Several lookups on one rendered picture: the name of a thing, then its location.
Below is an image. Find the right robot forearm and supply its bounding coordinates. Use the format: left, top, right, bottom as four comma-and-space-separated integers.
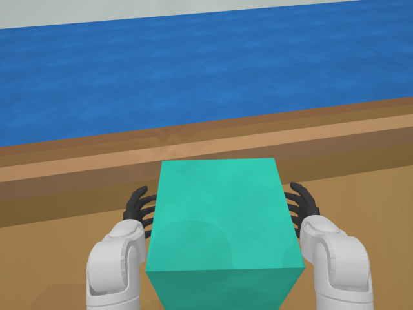
300, 215, 374, 310

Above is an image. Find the left robot forearm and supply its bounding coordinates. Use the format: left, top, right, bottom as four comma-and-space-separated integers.
86, 219, 147, 310

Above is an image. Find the robot right hand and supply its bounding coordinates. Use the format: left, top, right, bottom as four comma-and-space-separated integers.
284, 182, 320, 239

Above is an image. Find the robot left hand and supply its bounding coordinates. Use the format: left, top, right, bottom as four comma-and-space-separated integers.
123, 186, 157, 239

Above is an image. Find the carton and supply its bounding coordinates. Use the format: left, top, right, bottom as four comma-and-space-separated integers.
145, 158, 305, 310

